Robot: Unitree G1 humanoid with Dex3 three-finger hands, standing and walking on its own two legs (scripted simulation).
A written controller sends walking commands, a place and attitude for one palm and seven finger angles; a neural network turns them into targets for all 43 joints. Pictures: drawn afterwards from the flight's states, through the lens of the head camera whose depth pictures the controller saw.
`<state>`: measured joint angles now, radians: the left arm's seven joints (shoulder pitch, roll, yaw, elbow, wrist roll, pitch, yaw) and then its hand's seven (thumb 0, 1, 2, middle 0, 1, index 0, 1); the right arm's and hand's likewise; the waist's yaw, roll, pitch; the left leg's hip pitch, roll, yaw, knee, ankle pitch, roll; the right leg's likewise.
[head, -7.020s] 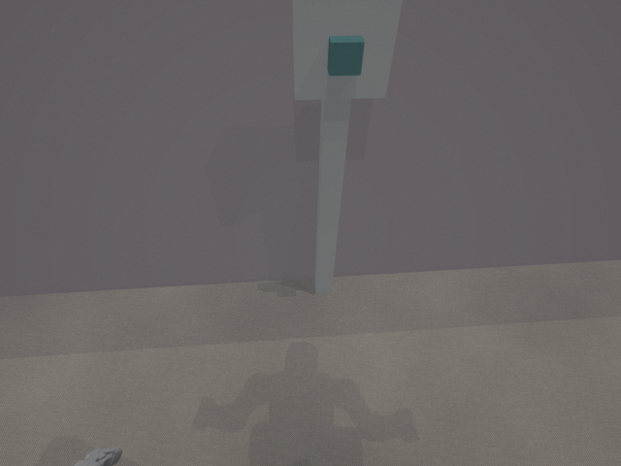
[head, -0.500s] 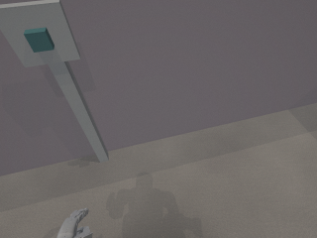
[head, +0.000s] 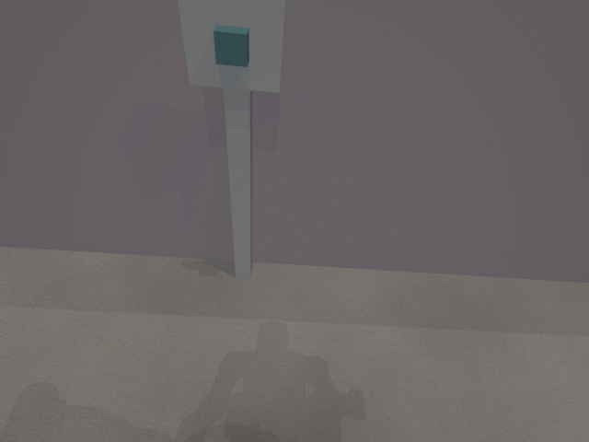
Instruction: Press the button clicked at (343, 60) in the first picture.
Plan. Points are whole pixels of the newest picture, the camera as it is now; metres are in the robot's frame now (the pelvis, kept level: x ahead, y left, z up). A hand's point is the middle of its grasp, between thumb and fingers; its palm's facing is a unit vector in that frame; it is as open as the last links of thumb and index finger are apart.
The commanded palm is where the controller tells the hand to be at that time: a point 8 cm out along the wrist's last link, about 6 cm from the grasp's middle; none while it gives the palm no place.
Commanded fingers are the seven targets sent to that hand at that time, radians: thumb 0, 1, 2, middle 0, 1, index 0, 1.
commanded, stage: take the last steps up to it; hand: left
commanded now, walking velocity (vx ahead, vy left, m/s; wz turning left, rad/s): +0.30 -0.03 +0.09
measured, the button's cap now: (232, 45) +0.75 +0.21 +0.16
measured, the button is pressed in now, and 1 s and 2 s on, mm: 0 0 0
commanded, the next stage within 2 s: come to a stop and stand still in 0.78 s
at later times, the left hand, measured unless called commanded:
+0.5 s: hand (208, 433) +0.16 +0.14 -0.16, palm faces +0.08 -0.98 -0.19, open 7.4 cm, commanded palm none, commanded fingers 0.00 0.90 0.90 -0.20 -0.30 -0.20 -0.30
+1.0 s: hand out of the picture +0.14 +0.15 -0.19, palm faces +0.17 -0.98 -0.12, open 7.4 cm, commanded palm none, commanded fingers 0.00 0.90 0.90 -0.20 -0.30 -0.20 -0.30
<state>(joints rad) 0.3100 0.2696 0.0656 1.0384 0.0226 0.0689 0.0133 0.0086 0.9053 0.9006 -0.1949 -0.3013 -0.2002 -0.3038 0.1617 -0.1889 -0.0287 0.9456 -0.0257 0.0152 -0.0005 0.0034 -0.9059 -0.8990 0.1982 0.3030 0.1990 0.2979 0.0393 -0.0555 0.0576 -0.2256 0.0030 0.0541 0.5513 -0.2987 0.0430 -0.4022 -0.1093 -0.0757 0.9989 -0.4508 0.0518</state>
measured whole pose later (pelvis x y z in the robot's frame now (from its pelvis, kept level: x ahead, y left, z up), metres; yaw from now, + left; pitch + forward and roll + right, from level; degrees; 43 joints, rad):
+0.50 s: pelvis +0.09 -0.04 +0.00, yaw +3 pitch -1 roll +0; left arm 0.20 0.14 0.04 1.03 0.02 -0.05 0.00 0.00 0.91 0.90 -0.20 -0.30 -0.20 -0.30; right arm 0.45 -0.16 -0.04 1.16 -0.03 0.01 -0.01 0.01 -0.91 -0.90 0.20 0.30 0.20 0.30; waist -0.03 0.04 0.01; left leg -0.27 0.03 0.02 0.86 -0.46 0.02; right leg -0.25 -0.03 -0.13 0.55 -0.27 -0.03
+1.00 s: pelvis +0.24 +0.02 -0.01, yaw +2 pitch -2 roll -2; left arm 0.41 0.12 0.02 1.19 0.01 0.00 0.04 0.01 0.91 0.90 -0.20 -0.30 -0.20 -0.30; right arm 0.10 -0.13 -0.01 1.02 -0.02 -0.04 -0.02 0.00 -0.91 -0.90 0.20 0.30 0.20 0.30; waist 0.06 -0.03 0.08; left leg -0.33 0.05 0.16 0.59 -0.23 0.07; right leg -0.26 -0.06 -0.06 0.97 -0.53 0.03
